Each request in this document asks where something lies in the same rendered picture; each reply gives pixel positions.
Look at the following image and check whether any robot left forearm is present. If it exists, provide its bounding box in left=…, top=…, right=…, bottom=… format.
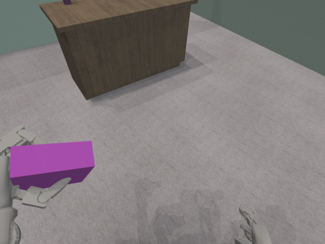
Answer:
left=0, top=207, right=21, bottom=244

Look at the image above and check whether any sponge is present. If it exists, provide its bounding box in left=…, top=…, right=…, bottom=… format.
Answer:
left=10, top=141, right=95, bottom=191

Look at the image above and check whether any robot right hand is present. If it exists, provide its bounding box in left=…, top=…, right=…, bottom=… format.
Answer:
left=235, top=206, right=273, bottom=244

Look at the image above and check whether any robot left hand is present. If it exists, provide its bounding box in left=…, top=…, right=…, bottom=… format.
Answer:
left=0, top=125, right=71, bottom=209

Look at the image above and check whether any table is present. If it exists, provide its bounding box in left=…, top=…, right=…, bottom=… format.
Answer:
left=39, top=0, right=198, bottom=100

